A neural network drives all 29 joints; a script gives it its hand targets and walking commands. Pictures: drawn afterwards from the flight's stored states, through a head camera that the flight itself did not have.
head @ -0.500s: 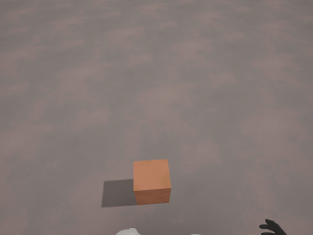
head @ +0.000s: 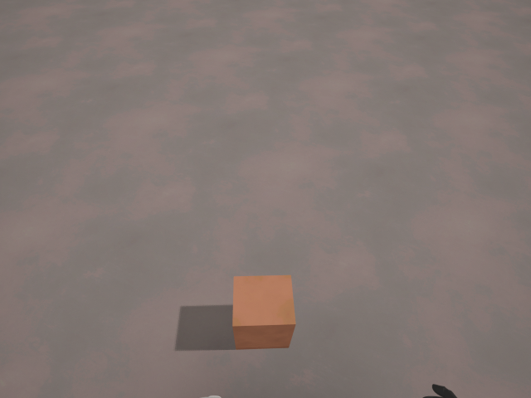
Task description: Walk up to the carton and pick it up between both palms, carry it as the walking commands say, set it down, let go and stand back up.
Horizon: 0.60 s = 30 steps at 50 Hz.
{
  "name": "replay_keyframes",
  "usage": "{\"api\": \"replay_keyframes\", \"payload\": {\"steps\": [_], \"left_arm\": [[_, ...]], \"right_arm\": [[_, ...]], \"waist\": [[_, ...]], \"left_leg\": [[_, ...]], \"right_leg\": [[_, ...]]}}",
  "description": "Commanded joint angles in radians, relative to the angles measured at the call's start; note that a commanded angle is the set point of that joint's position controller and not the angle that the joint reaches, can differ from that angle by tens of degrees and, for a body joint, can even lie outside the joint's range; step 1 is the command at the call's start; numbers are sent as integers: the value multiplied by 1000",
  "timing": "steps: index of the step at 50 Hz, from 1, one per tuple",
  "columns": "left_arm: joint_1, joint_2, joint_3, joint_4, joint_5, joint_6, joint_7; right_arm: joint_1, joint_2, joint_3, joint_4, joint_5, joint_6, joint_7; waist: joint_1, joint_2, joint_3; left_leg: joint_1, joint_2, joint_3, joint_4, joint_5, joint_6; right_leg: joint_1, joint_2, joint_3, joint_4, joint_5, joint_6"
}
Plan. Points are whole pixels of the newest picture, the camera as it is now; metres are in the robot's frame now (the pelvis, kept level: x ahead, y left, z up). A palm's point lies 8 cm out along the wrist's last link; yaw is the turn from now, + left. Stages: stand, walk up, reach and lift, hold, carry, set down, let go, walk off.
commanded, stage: walk up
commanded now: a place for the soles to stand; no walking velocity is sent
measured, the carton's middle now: (262, 313) +0.47 -0.01 -0.63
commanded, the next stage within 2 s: none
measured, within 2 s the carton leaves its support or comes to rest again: neither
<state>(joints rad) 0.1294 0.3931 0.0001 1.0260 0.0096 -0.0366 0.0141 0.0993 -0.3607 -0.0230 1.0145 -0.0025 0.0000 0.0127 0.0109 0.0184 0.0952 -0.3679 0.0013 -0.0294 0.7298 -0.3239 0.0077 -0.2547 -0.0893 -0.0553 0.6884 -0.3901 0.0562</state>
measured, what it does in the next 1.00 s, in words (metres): shifts its weight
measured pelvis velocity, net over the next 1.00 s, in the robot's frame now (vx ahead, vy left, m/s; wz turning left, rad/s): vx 0.05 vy -0.06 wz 0.11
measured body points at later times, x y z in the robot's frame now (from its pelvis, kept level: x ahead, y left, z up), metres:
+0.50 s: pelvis +0.01 -0.02 +0.02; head +0.02 -0.01 +0.47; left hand +0.07 +0.31 -0.11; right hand +0.11 -0.32 -0.11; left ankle +0.04 +0.12 -0.72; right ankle -0.01 -0.16 -0.72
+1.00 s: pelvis +0.05 -0.06 +0.01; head +0.08 -0.07 +0.46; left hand +0.11 +0.25 -0.11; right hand +0.16 -0.36 -0.12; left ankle +0.06 +0.08 -0.71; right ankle +0.02 -0.17 -0.72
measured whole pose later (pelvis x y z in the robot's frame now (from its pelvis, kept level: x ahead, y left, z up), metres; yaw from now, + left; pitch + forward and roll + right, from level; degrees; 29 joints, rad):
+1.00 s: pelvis +0.05 -0.06 +0.01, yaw +6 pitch -3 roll +1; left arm 0.12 0.35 0.03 1.03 0.01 0.00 -0.01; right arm 0.14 -0.38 -0.02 1.05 -0.01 -0.04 -0.03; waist 0.00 0.01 0.11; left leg -0.29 0.01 0.00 0.65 -0.30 0.02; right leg -0.17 -0.03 -0.06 0.64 -0.42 -0.02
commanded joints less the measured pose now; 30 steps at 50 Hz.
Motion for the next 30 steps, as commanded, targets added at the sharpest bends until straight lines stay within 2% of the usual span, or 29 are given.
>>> {"api": "replay_keyframes", "payload": {"steps": [1,2,4,5,6,7,9,10,14,15,17,18,20,21,22,23,24,25,26,27,28,29,30], "left_arm": [[-16,223,51,-24,-6,-15,9],[-21,217,50,-14,-6,-15,8],[-22,218,49,9,-5,-18,6],[-33,228,52,19,-1,-22,6],[-38,230,52,26,-2,-22,6],[-42,232,51,30,-2,-24,5],[-56,216,46,40,-4,-22,4],[-67,222,48,50,-2,-24,3],[-77,215,46,59,-3,-19,2],[-78,213,43,64,-3,-19,1],[-83,215,44,68,-2,-17,1],[-96,227,57,45,12,-1,-16],[-98,196,59,32,16,11,-27],[-87,184,60,24,12,15,-30],[-67,182,62,28,11,16,-32],[-49,187,67,30,12,13,-32],[-26,197,74,38,14,10,-32],[-10,215,83,44,19,6,-30],[-3,239,87,41,21,3,-30],[13,266,96,37,21,3,-29],[5,291,100,23,21,3,-26],[-29,288,99,7,19,4,-25],[-41,284,98,-10,19,6,-25]], "right_arm": [[-52,-257,-45,-39,-5,-26,-8],[-66,-254,-43,-34,-4,-25,-9],[-83,-242,-38,-23,-7,-23,-8],[-80,-237,-33,-9,-4,-22,-8],[-80,-232,-31,-2,-4,-23,-6],[-73,-235,-32,5,-3,-24,-7],[-79,-236,-33,16,-5,-24,-5],[-76,-226,-30,21,-2,-24,-4],[-82,-231,-32,32,-3,-23,-7],[-85,-223,-33,33,-3,-21,-6],[-89,-224,-31,33,-3,-21,-6],[-21,-254,-40,33,3,-39,-10],[16,-294,-62,31,-10,-48,-16],[26,-309,-69,24,-14,-48,-20],[7,-301,-67,7,-15,-47,-23],[-2,-289,-63,-2,-16,-48,-25],[-26,-269,-58,-14,-15,-47,-23],[-37,-252,-53,-18,-11,-46,-22],[-33,-230,-48,-25,-10,-47,-23],[-32,-207,-43,-26,-11,-50,-25],[-28,-205,-40,-27,-10,-50,-27],[-3,-208,-43,-16,-12,-55,-29],[15,-211,-41,-14,-10,-63,-30]], "waist": [[6,71,-149],[11,70,-140],[19,76,-125],[13,57,-110],[9,74,-119],[9,52,-125],[6,55,-143],[5,34,-136],[3,29,-148],[5,44,-142],[5,20,-139],[-8,-46,-141],[-18,52,-127],[-14,95,-117],[-5,100,-94],[2,113,-102],[16,84,-97],[27,46,-75],[28,-16,-75],[31,-89,-54],[29,-108,-32],[9,-107,-14],[-4,-119,-11]], "left_leg": [[89,129,-204,-273,111,105],[70,132,-216,-289,90,106],[58,117,-181,-297,89,80],[51,107,-162,-287,122,69],[65,103,-151,-288,139,59],[76,99,-140,-287,144,56],[114,99,-138,-299,158,56],[118,101,-134,-301,188,55],[144,99,-124,-317,221,49],[137,102,-124,-327,206,48],[149,98,-123,-325,241,45],[133,99,-160,-341,85,71],[179,154,-266,-398,-88,120],[175,180,-319,-422,-123,143],[158,189,-334,-429,-139,151],[141,186,-316,-406,-103,144],[94,165,-275,-373,-59,122],[28,119,-207,-317,-18,91],[-40,60,-119,-239,-10,58],[-109,5,-37,-134,8,32],[-134,-14,27,-85,27,12],[-96,8,32,-89,24,7],[-37,19,22,-143,76,13]], "right_leg": [[18,3,19,-129,59,-83],[36,5,24,-152,57,-86],[64,-15,40,-208,62,-94],[72,-28,52,-231,93,-97],[87,-41,56,-248,115,-99],[83,-46,55,-252,117,-101],[88,-43,46,-267,144,-94],[91,-48,46,-271,155,-95],[110,-51,36,-289,186,-89],[108,-54,39,-298,171,-87],[114,-57,36,-311,191,-90],[109,-3,-4,-243,2,-104],[-7,18,-6,-166,-89,-103],[-33,30,2,-149,-81,-101],[-52,32,17,-154,-70,-100],[-29,23,28,-178,-55,-103],[25,12,45,-220,-28,-110],[79,-12,73,-272,-34,-127],[134,-62,128,-329,-74,-148],[190,-127,218,-379,-57,-184],[203,-203,253,-404,5,-229],[166,-236,237,-380,126,-251],[128,-210,182,-329,224,-234]]}}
